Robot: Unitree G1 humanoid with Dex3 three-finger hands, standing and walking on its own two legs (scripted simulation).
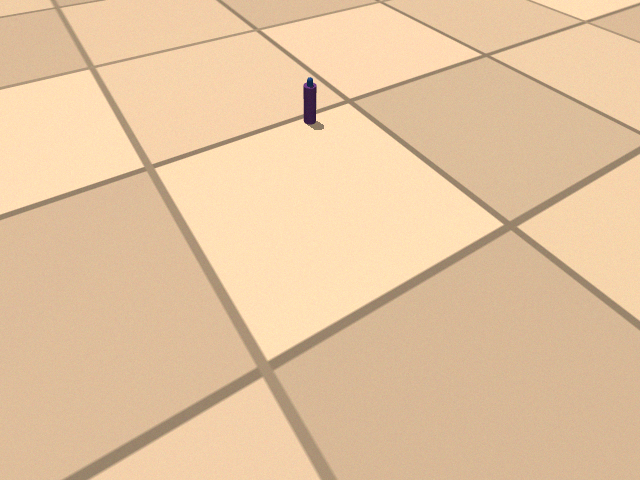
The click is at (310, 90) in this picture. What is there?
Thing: necked bottle
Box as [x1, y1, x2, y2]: [303, 77, 316, 124]
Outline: 310,77 307,79 307,82 303,85 304,122 309,124 315,121 316,85 312,82 312,79
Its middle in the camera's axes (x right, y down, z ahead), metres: -0.05 -0.77 +2.14
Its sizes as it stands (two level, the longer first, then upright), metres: 0.069 0.069 0.256
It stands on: the floor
